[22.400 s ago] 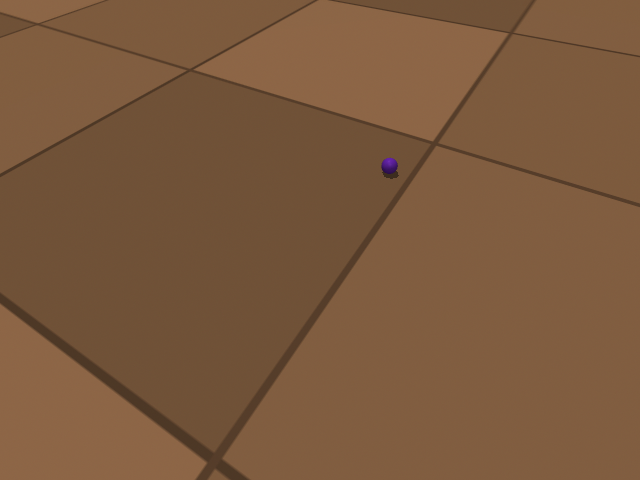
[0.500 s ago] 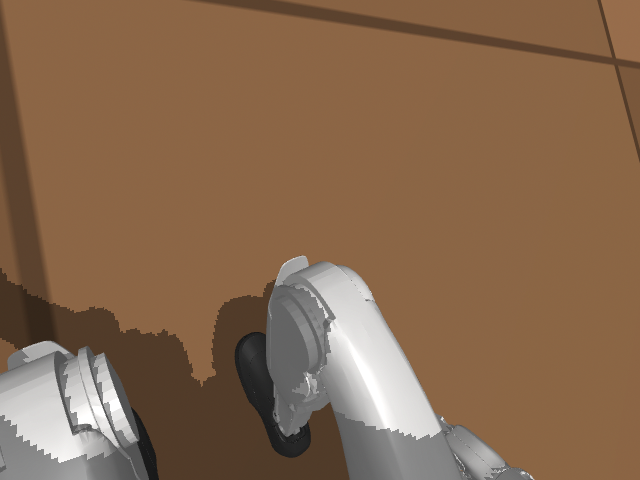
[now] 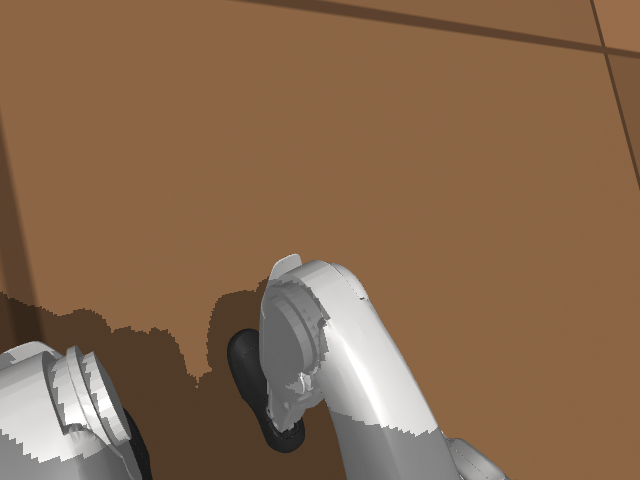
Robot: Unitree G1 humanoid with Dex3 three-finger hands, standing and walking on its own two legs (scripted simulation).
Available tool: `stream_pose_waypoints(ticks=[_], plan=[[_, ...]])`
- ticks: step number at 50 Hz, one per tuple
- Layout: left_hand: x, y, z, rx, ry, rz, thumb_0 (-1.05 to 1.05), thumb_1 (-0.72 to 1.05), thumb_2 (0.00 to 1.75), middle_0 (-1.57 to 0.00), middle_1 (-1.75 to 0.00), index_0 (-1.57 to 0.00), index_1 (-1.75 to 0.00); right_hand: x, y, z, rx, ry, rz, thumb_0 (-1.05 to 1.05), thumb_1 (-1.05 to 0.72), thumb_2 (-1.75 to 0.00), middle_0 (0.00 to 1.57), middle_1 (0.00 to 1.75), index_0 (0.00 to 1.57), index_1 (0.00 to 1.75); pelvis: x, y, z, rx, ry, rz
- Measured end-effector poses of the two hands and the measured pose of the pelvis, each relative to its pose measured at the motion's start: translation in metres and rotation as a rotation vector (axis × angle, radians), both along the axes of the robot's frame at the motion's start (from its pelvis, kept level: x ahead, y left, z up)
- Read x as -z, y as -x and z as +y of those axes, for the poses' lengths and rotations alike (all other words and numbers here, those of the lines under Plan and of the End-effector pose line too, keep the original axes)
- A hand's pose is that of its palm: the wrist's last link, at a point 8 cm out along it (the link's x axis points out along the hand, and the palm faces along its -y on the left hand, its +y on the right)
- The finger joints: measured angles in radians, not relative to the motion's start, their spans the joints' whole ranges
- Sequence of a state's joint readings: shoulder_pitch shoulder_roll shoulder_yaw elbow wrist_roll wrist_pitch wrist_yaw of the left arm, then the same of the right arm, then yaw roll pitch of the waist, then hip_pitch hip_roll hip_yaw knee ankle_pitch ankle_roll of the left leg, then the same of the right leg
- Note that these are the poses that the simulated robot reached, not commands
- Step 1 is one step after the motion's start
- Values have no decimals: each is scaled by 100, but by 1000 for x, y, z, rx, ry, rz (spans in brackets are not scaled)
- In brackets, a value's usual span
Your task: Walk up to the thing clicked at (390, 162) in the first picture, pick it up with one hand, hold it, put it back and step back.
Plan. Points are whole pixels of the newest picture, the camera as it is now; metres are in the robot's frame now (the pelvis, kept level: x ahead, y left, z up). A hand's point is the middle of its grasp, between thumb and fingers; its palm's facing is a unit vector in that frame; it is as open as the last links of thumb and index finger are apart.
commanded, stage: close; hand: left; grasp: from above
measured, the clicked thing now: out of the picture +0.45 +0.33 -0.27
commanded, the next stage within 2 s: settle in 1.30 s
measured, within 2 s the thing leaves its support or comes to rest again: leaves its support in 1.64 s
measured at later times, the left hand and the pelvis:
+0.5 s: hand out of the picture +0.44 +0.34 -0.26, palm faces -0.44 -0.15 -0.88, open 11.0 cm; pelvis +0.00 +0.00 +0.00, yaw +0 degrees
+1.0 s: hand out of the picture +0.44 +0.34 -0.25, palm faces -0.45 -0.16 -0.88, open 10.6 cm; pelvis +0.00 +0.00 +0.00, yaw -1 degrees
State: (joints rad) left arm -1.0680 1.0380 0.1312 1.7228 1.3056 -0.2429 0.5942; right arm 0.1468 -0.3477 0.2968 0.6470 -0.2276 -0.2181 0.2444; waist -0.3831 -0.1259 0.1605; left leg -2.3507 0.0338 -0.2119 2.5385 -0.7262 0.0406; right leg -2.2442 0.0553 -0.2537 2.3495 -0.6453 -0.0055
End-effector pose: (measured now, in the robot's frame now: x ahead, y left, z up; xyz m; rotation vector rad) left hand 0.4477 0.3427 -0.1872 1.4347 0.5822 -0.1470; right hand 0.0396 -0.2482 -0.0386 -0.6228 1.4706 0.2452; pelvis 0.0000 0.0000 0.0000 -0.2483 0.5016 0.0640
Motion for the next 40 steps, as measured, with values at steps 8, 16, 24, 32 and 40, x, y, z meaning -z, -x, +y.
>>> stream_pose_waypoints(ticks=[8,16,24,32,40], plan=[[5,0,3,-12,-9,24,0,-30,96,-19,-109,-21,-106,-4,-7,-1,-22,7,-14,0,-90,-90,20,29,20,30,0,0,2,-1,3,4],[10,-3,-3,-5,1,13,0,-21,91,-24,-108,-27,-104,-2,-14,3,-39,-13,-8,0,-90,-90,20,29,20,30,-2,-3,0,-1,6,8],[11,-2,-4,-12,-9,11,0,-12,87,-30,-106,-34,-101,3,-15,5,-46,-37,-20,0,-90,-90,20,29,20,30,-1,-1,1,1,6,-1],[10,0,0,-39,-8,12,1,-6,82,-36,-104,-38,-98,4,-8,5,-36,-43,-9,0,-91,-90,20,29,20,30,0,1,0,4,4,-9],[10,1,3,-31,6,15,2,-4,78,-43,-102,-40,-94,-2,-2,5,-23,-19,4,0,-91,-90,20,29,20,30,-1,1,1,5,11,-7]])
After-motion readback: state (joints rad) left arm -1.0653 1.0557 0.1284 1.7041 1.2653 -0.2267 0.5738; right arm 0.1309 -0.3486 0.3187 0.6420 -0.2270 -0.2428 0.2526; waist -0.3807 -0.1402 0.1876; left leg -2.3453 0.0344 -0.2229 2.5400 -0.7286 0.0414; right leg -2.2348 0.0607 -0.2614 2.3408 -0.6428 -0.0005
